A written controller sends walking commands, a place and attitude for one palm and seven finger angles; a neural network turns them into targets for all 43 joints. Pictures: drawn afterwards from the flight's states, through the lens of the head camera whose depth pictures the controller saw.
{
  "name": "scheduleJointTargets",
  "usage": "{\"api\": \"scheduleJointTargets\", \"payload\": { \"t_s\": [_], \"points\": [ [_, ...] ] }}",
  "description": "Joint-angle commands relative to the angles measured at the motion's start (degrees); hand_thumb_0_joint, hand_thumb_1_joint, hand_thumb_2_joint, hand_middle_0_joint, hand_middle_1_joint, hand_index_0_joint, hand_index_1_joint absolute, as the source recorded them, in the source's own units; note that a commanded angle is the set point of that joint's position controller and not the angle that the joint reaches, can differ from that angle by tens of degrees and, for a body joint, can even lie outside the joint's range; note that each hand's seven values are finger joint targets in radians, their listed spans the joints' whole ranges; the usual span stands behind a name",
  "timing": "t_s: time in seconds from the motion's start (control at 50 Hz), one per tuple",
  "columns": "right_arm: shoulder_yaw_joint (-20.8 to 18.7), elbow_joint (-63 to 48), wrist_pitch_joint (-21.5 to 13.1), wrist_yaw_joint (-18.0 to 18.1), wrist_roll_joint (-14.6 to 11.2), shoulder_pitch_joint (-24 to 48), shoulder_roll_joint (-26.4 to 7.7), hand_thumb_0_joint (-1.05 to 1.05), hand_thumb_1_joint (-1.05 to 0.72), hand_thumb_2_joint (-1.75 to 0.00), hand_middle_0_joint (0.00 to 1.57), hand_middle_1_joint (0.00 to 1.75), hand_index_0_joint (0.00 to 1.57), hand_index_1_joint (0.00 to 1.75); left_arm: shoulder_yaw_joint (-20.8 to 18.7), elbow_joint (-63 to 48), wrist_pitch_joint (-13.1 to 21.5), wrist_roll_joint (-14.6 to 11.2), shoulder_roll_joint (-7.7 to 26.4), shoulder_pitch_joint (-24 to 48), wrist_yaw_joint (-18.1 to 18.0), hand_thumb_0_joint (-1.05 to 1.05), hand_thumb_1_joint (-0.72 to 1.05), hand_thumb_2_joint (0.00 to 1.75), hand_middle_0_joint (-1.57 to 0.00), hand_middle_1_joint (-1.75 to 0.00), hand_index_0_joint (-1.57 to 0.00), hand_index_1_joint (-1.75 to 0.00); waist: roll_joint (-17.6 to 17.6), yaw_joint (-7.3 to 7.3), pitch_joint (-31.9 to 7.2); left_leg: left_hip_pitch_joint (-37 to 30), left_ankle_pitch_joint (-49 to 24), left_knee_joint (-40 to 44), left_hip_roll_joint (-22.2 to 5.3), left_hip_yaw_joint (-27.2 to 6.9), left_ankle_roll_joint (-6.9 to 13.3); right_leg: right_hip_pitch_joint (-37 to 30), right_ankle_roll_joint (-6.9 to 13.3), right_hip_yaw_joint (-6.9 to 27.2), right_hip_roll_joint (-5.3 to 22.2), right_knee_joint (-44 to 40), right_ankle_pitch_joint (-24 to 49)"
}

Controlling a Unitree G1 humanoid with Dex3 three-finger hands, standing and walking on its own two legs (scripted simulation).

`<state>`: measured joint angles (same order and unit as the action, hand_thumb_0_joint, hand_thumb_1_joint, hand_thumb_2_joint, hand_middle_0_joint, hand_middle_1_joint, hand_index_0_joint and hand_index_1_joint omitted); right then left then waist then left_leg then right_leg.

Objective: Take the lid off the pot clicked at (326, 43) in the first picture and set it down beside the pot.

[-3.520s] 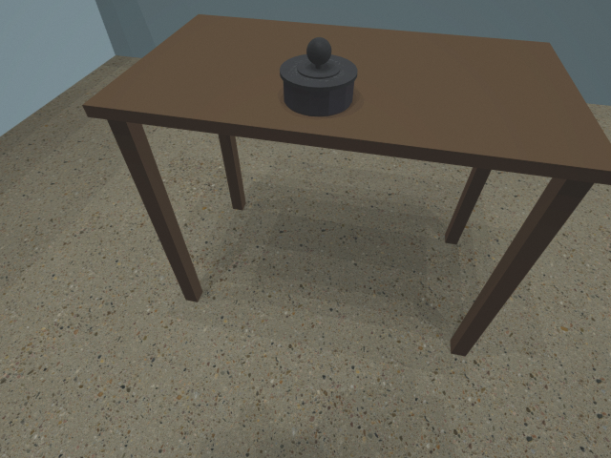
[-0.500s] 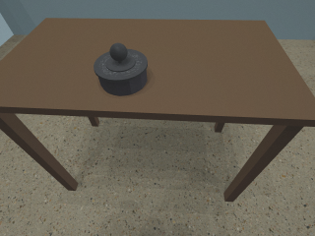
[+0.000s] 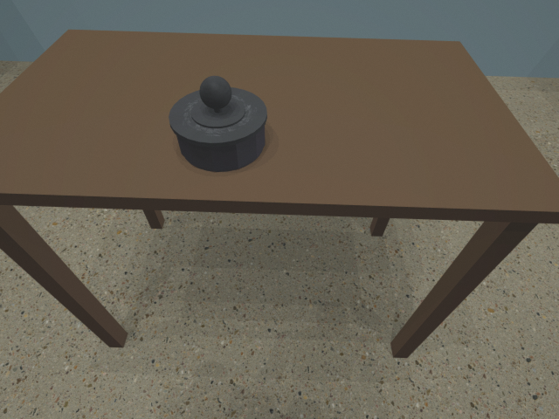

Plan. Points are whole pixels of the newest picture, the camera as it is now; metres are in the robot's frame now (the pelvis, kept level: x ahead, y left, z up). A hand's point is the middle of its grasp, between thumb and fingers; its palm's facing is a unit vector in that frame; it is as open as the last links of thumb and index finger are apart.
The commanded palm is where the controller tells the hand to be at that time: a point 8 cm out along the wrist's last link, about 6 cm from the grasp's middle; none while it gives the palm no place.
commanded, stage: look again from close up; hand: left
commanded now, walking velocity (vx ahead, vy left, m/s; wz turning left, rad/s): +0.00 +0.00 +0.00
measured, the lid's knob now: (215, 92) +0.57 +0.14 +0.17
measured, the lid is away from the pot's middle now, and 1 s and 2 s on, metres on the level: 0.00 0.00 0.00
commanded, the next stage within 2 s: shuffle to correct the standing spot in 0.62 s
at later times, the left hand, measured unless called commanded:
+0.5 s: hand out of the picture +0.02 +0.19 -0.17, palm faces +0.00 -0.97 -0.23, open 7.4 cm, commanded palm none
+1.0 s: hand out of the picture +0.02 +0.18 -0.19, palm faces +0.05 -0.98 -0.18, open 7.4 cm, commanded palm none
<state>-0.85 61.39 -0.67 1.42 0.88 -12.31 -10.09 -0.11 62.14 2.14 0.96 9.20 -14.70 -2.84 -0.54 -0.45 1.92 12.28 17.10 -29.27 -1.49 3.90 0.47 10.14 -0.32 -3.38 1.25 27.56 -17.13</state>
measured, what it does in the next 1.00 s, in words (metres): stands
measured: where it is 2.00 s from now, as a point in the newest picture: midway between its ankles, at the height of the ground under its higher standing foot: outside the picture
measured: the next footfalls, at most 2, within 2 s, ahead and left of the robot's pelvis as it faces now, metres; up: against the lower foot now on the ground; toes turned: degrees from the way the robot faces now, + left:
right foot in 1.34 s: +0.22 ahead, -0.12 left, +0.00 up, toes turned -5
left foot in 1.90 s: +0.09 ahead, +0.11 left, +0.00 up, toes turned +1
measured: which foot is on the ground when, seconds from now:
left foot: down 0.00-1.00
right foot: down 0.00-1.00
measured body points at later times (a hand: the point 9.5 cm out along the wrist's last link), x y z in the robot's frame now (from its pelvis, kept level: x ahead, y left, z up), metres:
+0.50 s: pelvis +0.00 +0.01 +0.00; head +0.01 +0.00 +0.45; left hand +0.02 +0.24 -0.16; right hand +0.00 -0.22 -0.17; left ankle -0.01 +0.11 -0.74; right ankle -0.03 -0.12 -0.74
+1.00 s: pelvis +0.03 +0.00 -0.01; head +0.05 +0.02 +0.44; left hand +0.01 +0.23 -0.18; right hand +0.03 -0.23 -0.16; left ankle -0.01 +0.11 -0.74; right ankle -0.03 -0.12 -0.74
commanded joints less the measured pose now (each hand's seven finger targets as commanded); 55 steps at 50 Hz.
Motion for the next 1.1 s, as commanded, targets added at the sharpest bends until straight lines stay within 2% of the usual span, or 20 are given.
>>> {"api": "scheduleJointTargets", "payload": {
  "t_s": [0.0, 0.06, 0.1, 0.16, 0.36, 0.54, 0.7, 0.74, 0.78, 0.86, 0.9, 0.92, 0.94, 0.96, 0.98, 1.0, 1.02, 1.04, 1.06, 1.08],
  "points": [
    [-0.7, -4.1, -1.3, -0.2, 0.2, -4.5, -5.6, 0.00, -0.90, -0.90, 0.20, 0.30, 0.20, 0.30, -1.2, -4.0, 0.1, -0.4, 7.6, -3.2, -0.3, 0.00, 0.90, 0.90, -0.20, -0.30, -0.20, -0.30, -6.9, -0.03, -6.8, -2.1, -19.5, 1.1, -5.3, -5.6, 1.3, -0.7, 3.5, 4.1, 4.9, 2.1, 14.6],
    [-0.7, -4.8, -1.1, 0.0, 0.0, -4.6, -5.6, 0.00, -0.90, -0.90, 0.20, 0.30, 0.20, 0.30, -1.0, -4.1, -0.8, -0.1, 6.9, -2.8, -0.1, 0.00, 0.90, 0.90, -0.20, -0.30, -0.20, -0.30, -2.5, 0.48, -2.1, 0.3, -17.0, 2.4, -5.5, -6.5, 2.1, 1.4, 2.9, 3.2, 3.6, 1.0, 7.5],
    [-0.6, -4.8, -0.9, 0.1, -0.1, -4.6, -5.8, 0.00, -0.90, -0.90, 0.20, 0.30, 0.20, 0.30, -0.9, -4.4, -1.2, -0.2, 6.5, -2.3, 0.0, 0.00, 0.90, 0.90, -0.20, -0.30, -0.20, -0.30, 0.4, 0.28, 1.6, 2.4, -13.4, 3.1, -5.0, -6.2, 1.9, 3.0, 2.6, 3.7, 3.7, 0.2, 6.7],
    [-0.4, -4.5, -0.9, 0.1, 0.0, -5.1, -5.3, 0.00, -0.90, -0.90, 0.20, 0.30, 0.20, 0.30, -1.0, -4.6, -1.6, -0.2, 6.9, -1.9, 0.2, 0.00, 0.90, 0.90, -0.20, -0.30, -0.20, -0.30, -0.4, 0.47, 3.7, 3.5, -7.4, 5.8, -4.7, -6.6, 2.0, 4.3, 2.4, 3.5, 3.3, -0.1, 3.2],
    [-0.3, -2.7, -1.2, 0.3, -0.1, -6.0, -4.9, 0.00, -0.90, -0.90, 0.20, 0.30, 0.20, 0.30, -1.3, -4.8, -1.6, -0.3, 7.2, -2.8, 0.3, 0.00, 0.90, 0.90, -0.20, -0.30, -0.20, -0.30, 1.1, 0.72, 0.1, 0.3, -10.3, 5.6, -4.5, -5.5, 2.0, 2.9, 2.0, 4.3, 4.2, -0.2, 8.0],
    [-0.4, -1.3, -1.0, 0.4, -0.4, -5.4, -4.1, 0.00, -0.90, -0.90, 0.20, 0.30, 0.20, 0.30, -1.3, -4.1, -1.2, -0.3, 7.1, -3.5, 0.3, 0.00, 0.90, 0.90, -0.20, -0.30, -0.20, -0.30, 1.2, 0.38, -0.3, -0.8, -11.8, 4.0, -4.1, -4.1, 1.3, 3.2, 2.2, 5.6, 5.2, -1.3, 12.5],
    [-0.5, -0.9, -0.9, 0.4, -0.4, -4.4, -3.9, 0.00, -0.90, -0.90, 0.20, 0.30, 0.20, 0.30, -1.3, -3.6, -1.3, -0.2, 6.7, -3.6, 0.4, 0.00, 0.90, 0.90, -0.20, -0.30, -0.20, -0.30, 0.3, 0.52, 0.5, -0.8, -11.1, 4.4, -4.4, -4.2, 1.2, 3.9, 2.1, 5.6, 4.9, -2.2, 11.0],
    [-0.6, -0.6, -0.8, 0.2, -0.1, -5.1, -4.4, 0.00, -0.90, -0.90, 0.20, 0.30, 0.20, 0.30, -1.4, -3.3, -1.4, 0.0, 6.9, -4.4, 0.7, 0.00, 0.90, 0.90, -0.20, -0.30, -0.20, -0.30, 0.5, 0.57, 0.0, -0.7, -3.7, 3.9, -3.8, -3.6, 1.5, 3.7, 2.6, 5.9, 4.8, -2.7, 2.6],
    [-0.8, -1.1, -0.3, -0.1, 0.1, -4.8, -4.7, 0.00, -0.90, -0.90, 0.20, 0.30, 0.20, 0.30, -1.8, -3.7, -1.7, 0.2, 7.5, -4.2, 1.1, 0.00, 0.90, 0.90, -0.20, -0.30, -0.20, -0.30, 1.2, 0.54, 3.4, 2.4, 6.9, 3.7, -2.8, -3.1, 1.6, 6.2, 3.6, 7.1, 4.8, -4.8, -10.0],
    [-0.9, -2.5, -0.3, -0.6, 0.3, -4.8, -3.2, 0.00, -0.90, -0.90, 0.20, 0.30, 0.20, 0.30, -3.0, -4.1, -1.6, 0.2, 9.3, -6.0, 1.4, 0.00, 0.90, 0.90, -0.20, -0.30, -0.20, -0.30, 7.7, 1.27, 6.3, 8.2, 8.6, -4.1, 0.3, 0.7, 0.9, 5.3, 6.6, 12.6, 8.3, -9.2, -17.5],
    [-0.9, -3.1, -0.7, -0.7, 0.2, -4.3, -2.7, 0.00, -0.90, -0.90, 0.20, 0.30, 0.20, 0.30, -3.6, -4.0, -1.3, 0.1, 10.0, -7.3, 1.3, 0.00, 0.90, 0.90, -0.20, -0.30, -0.20, -0.30, 8.9, 1.32, 6.5, 9.5, 6.5, -7.7, 0.5, 1.9, 0.7, 4.7, 8.3, 15.2, 11.2, -10.0, -14.3],
    [-0.8, -3.3, -1.0, -0.8, 0.2, -4.7, -2.5, 0.00, -0.90, -0.90, 0.20, 0.30, 0.20, 0.30, -3.7, -4.1, -1.1, 0.1, 9.8, -7.3, 1.3, 0.00, 0.90, 0.90, -0.20, -0.30, -0.20, -0.30, 8.0, 1.00, 5.9, 7.9, 5.4, -6.2, 0.4, 1.9, 0.7, 4.6, 8.5, 14.5, 11.5, -8.3, -9.0],
    [-0.7, -2.8, -1.5, -0.7, 0.1, -6.5, -2.4, 0.00, -0.90, -0.90, 0.20, 0.30, 0.20, 0.30, -3.8, -4.4, -0.9, 0.2, 9.4, -6.4, 1.4, 0.00, 0.90, 0.90, -0.20, -0.30, -0.20, -0.30, 6.2, -0.07, 4.7, 3.8, 3.1, -2.3, 0.1, 1.5, 0.9, 5.3, 7.9, 11.5, 10.0, -4.4, -2.8],
    [-0.9, -1.7, -1.9, -0.6, 0.0, -9.6, -3.0, 0.00, -0.90, -0.90, 0.20, 0.30, 0.20, 0.30, -3.7, -5.2, -1.0, 0.2, 8.3, -4.7, 1.6, 0.00, 0.90, 0.90, -0.20, -0.30, -0.20, -0.30, 0.6, -1.19, 4.1, -0.9, -0.9, 0.8, -1.1, -1.0, 1.8, 8.4, 6.3, 6.5, 6.5, 1.2, -2.2],
    [-1.4, -0.2, -2.3, -0.4, 0.3, -13.8, -5.8, 0.00, -0.90, -0.90, 0.20, 0.30, 0.20, 0.30, -3.4, -6.2, -1.1, 0.1, 6.4, -3.1, 1.9, 0.00, 0.90, 0.90, -0.20, -0.30, -0.20, -0.30, -9.4, -2.75, 3.4, -6.2, -7.6, 4.4, -6.7, -9.4, 4.4, 13.6, 4.1, 0.6, 1.6, 11.3, -2.8],
    [-2.1, 1.5, -2.5, 0.2, 0.8, -19.3, -8.4, 0.00, -0.90, -0.90, 0.20, 0.30, 0.20, 0.30, -2.9, -7.1, -0.8, 0.1, 4.4, -0.9, 1.9, 0.00, 0.90, 0.90, -0.20, -0.30, -0.20, -0.30, -19.1, -4.46, 2.1, -14.1, -20.8, 8.9, -14.6, -20.4, 9.1, 22.6, 2.3, -4.4, -2.0, 23.4, -10.3],
    [-1.9, 2.6, -2.6, 0.8, 1.0, -23.0, -7.8, 0.00, -0.90, -0.90, 0.20, 0.30, 0.20, 0.30, -2.7, -8.6, -0.3, 0.2, 5.0, 3.0, 1.6, 0.00, 0.90, 0.90, -0.20, -0.30, -0.20, -0.30, -17.5, -6.01, 2.9, -19.1, -37.5, 9.6, -18.0, -25.3, 12.8, 30.4, 2.7, -0.7, -1.3, 32.5, -18.6],
    [-1.3, 2.6, -2.9, 1.1, 1.1, -23.3, -7.0, 0.00, -0.90, -0.90, 0.20, 0.30, 0.20, 0.30, -3.0, -9.1, 0.1, 0.1, 5.2, 4.4, 1.5, 0.00, 0.90, 0.90, -0.20, -0.30, -0.20, -0.30, -13.5, -5.40, 2.6, -19.9, -47.2, 7.7, -19.3, -24.4, 14.8, 32.8, 2.9, 1.6, 0.9, 37.5, -18.1],
    [-1.3, 1.6, -3.1, 1.1, 1.0, -22.1, -6.3, 0.00, -0.90, -0.90, 0.20, 0.30, 0.20, 0.30, -3.0, -9.6, 0.2, -0.1, 4.8, 5.6, 1.6, 0.00, 0.90, 0.90, -0.20, -0.30, -0.20, -0.30, -7.2, -4.93, 2.8, -18.2, -48.9, 7.1, -19.8, -23.4, 15.6, 32.7, 3.2, 2.3, 1.7, 39.1, -17.3],
    [-1.2, 1.1, -3.3, 1.1, 1.1, -20.1, -6.3, 0.00, -0.90, -0.90, 0.20, 0.30, 0.20, 0.30, -3.1, -9.6, 0.2, -0.2, 4.0, 6.3, 1.9, 0.00, 0.90, 0.90, -0.20, -0.30, -0.20, -0.30, -5.7, -3.96, 3.2, -16.1, -46.1, 7.7, -19.0, -20.7, 14.8, 32.3, 3.1, 2.7, 2.9, 39.7, -15.6]
  ]
}}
